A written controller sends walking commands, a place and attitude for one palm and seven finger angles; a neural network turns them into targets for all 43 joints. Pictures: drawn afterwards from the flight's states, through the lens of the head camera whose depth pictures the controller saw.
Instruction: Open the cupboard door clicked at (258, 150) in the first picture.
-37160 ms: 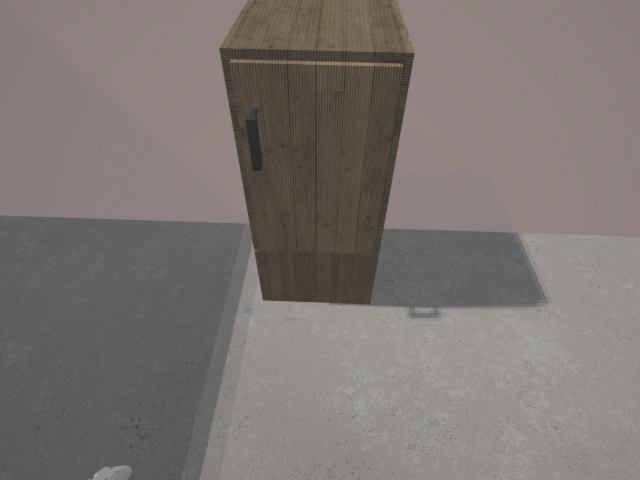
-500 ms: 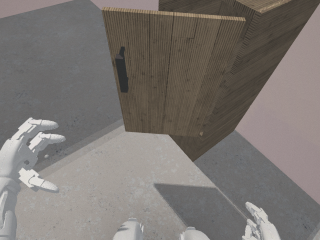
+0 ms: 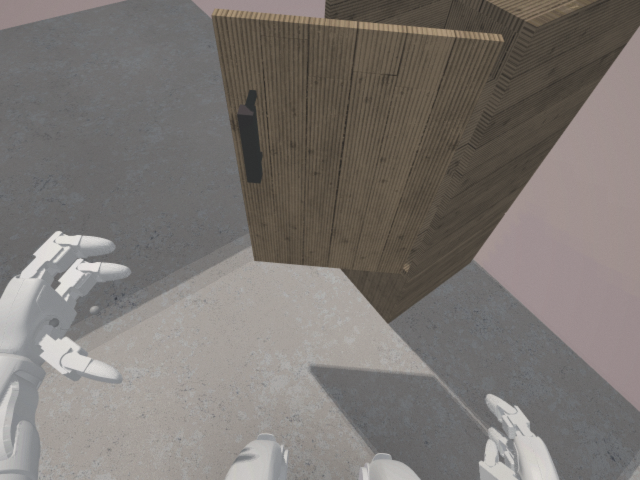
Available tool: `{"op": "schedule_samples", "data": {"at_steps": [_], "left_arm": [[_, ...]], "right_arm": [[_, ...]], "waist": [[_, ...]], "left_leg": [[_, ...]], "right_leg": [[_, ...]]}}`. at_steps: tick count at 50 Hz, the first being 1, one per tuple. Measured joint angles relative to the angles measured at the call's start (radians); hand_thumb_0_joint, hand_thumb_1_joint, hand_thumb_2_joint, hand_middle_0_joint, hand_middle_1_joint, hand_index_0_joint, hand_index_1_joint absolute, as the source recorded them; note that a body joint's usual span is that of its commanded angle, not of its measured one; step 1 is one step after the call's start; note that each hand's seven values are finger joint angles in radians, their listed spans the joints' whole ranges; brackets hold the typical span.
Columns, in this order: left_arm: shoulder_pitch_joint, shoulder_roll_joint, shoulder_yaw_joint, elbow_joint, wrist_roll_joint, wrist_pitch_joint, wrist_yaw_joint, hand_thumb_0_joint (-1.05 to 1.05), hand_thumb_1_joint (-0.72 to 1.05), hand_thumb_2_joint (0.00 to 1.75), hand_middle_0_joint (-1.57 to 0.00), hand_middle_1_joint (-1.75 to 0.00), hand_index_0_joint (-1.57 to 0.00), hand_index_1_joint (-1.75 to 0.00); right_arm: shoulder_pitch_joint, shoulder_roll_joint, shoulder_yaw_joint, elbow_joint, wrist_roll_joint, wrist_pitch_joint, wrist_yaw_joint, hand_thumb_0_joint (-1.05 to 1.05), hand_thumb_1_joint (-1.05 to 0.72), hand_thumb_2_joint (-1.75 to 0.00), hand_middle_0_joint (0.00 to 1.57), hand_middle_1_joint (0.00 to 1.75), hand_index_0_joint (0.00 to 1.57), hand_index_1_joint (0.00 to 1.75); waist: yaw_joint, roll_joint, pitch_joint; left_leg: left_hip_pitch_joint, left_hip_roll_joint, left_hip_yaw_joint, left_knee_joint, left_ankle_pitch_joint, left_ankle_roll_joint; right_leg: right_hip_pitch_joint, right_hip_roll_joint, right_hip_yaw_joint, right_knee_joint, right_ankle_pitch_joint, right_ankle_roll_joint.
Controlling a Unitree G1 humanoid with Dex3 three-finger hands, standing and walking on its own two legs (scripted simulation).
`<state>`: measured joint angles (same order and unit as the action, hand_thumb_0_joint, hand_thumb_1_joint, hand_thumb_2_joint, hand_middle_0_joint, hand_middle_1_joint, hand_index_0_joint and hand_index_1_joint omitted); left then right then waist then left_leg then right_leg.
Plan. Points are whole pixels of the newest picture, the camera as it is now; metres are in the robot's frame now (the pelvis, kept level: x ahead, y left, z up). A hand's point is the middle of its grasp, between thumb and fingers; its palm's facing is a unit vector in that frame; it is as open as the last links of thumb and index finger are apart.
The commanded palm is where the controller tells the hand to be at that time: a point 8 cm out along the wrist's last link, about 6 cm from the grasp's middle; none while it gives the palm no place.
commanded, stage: move the hooked fingers beside the handle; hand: left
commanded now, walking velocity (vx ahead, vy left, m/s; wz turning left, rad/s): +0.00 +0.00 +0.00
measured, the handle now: (253, 138) +0.59 +0.15 +0.05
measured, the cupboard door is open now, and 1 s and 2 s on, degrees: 49 49 49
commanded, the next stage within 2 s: none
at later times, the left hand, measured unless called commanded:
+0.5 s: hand (137, 245) +0.37 +0.26 +0.06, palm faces -0.01 -1.00 -0.02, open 13.9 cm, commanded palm +0.35 +0.30 +0.06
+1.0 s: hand (176, 203) +0.44 +0.23 +0.05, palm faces -0.03 -1.00 +0.00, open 14.0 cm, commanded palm +0.43 +0.28 +0.05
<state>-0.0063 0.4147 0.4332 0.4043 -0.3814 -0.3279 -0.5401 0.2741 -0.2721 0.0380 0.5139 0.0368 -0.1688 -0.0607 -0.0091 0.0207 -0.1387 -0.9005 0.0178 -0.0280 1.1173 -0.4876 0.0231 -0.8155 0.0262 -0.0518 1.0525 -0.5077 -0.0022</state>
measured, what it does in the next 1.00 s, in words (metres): stands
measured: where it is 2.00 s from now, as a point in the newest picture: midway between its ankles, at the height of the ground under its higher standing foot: outside the picture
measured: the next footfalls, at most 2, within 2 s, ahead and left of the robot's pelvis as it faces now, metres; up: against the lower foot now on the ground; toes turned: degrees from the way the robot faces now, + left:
none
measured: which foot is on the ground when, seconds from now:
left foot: down 0.00-1.00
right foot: down 0.00-1.00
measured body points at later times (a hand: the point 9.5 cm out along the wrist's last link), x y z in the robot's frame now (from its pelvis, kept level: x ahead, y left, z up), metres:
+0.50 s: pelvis +0.00 -0.01 +0.00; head +0.09 +0.01 +0.44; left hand +0.37 +0.31 +0.06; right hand +0.11 -0.27 -0.10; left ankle +0.03 +0.10 -0.66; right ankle +0.00 -0.13 -0.66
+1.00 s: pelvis +0.00 +0.00 -0.01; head +0.11 +0.02 +0.42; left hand +0.44 +0.28 +0.06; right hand +0.07 -0.27 -0.12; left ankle +0.03 +0.10 -0.66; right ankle +0.00 -0.13 -0.66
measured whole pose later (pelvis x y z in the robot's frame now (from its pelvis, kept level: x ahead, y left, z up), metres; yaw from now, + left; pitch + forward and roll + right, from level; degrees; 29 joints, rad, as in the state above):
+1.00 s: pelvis +0.00 +0.00 -0.01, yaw -2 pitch +21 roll -3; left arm -0.66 0.52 0.43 1.00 -0.19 -0.37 -0.43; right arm 0.32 -0.27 0.04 0.61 0.02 -0.03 -0.04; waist -0.10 0.02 -0.14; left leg -1.03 0.03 -0.01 1.16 -0.49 0.02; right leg -0.96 0.04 -0.04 1.10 -0.51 -0.01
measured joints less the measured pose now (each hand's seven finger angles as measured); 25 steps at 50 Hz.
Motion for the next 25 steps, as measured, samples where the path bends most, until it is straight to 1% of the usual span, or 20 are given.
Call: {"op": "schedule_samples", "data": {"at_steps": [3, 6, 8, 13, 17, 21, 25], "left_arm": [[-0.011, -0.001, -0.017, 0.002, 0.007, 0.006, -0.003, -0.01, -0.5, 0.3, -0.3, -1.2, -0.3, -1.2], [-0.054, -0.004, -0.03, 0.03, 0.015, 0.01, 0.001, -0.01, -0.5, 0.3, -0.3, -1.2, -0.3, -1.2], [-0.089, -0.007, -0.036, 0.05, 0.021, 0.011, 0.01, -0.01, -0.5, 0.3, -0.3, -1.2, -0.3, -1.2], [-0.185, -0.003, -0.048, 0.112, 0.054, 0.019, 0.035, -0.01, -0.5, 0.3, -0.3, -1.2, -0.3, -1.2], [-0.246, 0.016, -0.037, 0.167, 0.079, 0.028, 0.05, -0.01, -0.5, 0.3, -0.3, -1.2, -0.3, -1.2], [-0.286, 0.036, -0.009, 0.216, 0.084, 0.024, 0.057, -0.01, -0.5, 0.3, -0.3, -1.2, -0.3, -1.2], [-0.314, 0.051, 0.005, 0.259, 0.085, 0.012, 0.055, -0.01, -0.5, 0.3, -0.3, -1.2, -0.3, -1.2]], "right_arm": [[-0.001, -0.003, 0.0, 0.002, 0.0, -0.001, -0.003, 0.01, -0.9, -0.9, 0.21, 0.3, 0.2, 0.3], [-0.004, -0.006, 0.002, 0.01, 0.0, -0.002, -0.008, 0.01, -0.9, -0.9, 0.21, 0.3, 0.2, 0.3], [-0.008, -0.006, 0.003, 0.017, 0.0, -0.001, -0.011, 0.01, -0.9, -0.9, 0.21, 0.3, 0.2, 0.3], [-0.011, -0.003, 0.007, 0.029, -0.001, 0.009, -0.014, 0.01, -0.9, -0.89, 0.21, 0.3, 0.2, 0.3], [-0.004, 0.0, 0.008, 0.033, -0.003, 0.028, -0.012, 0.01, -0.9, -0.89, 0.21, 0.3, 0.2, 0.3], [0.014, 0.0, 0.004, 0.04, -0.004, 0.047, -0.007, 0.01, -0.91, -0.89, 0.21, 0.3, 0.2, 0.3], [0.037, -0.004, -0.003, 0.051, -0.003, 0.064, -0.001, 0.01, -0.91, -0.89, 0.21, 0.3, 0.2, 0.3]], "waist": [[0.003, 0.004, -0.001], [0.004, 0.004, -0.002], [0.002, 0.002, 0.001], [-0.011, -0.006, 0.008], [-0.028, -0.01, 0.01], [-0.041, -0.009, 0.007], [-0.046, -0.006, 0.003]], "left_leg": [[-0.001, -0.002, -0.002, 0.001, 0.0, 0.001], [-0.01, -0.004, -0.005, 0.007, 0.0, 0.0], [-0.016, -0.005, -0.006, 0.011, 0.0, 0.0], [-0.031, -0.003, -0.004, 0.017, 0.001, -0.003], [-0.038, 0.002, 0.001, 0.014, 0.002, -0.005], [-0.041, 0.009, 0.008, 0.01, -0.001, -0.007], [-0.042, 0.012, 0.012, 0.006, -0.003, -0.007]], "right_leg": [[0.0, -0.002, -0.002, 0.001, -0.001, 0.001], [-0.007, -0.004, -0.005, 0.007, -0.003, 0.001], [-0.013, -0.004, -0.006, 0.013, -0.004, 0.0], [-0.032, -0.003, -0.004, 0.023, -0.004, -0.003], [-0.044, 0.002, 0.001, 0.024, -0.002, -0.005], [-0.051, 0.008, 0.009, 0.02, 0.0, -0.006], [-0.055, 0.011, 0.013, 0.017, -0.001, -0.006]]}}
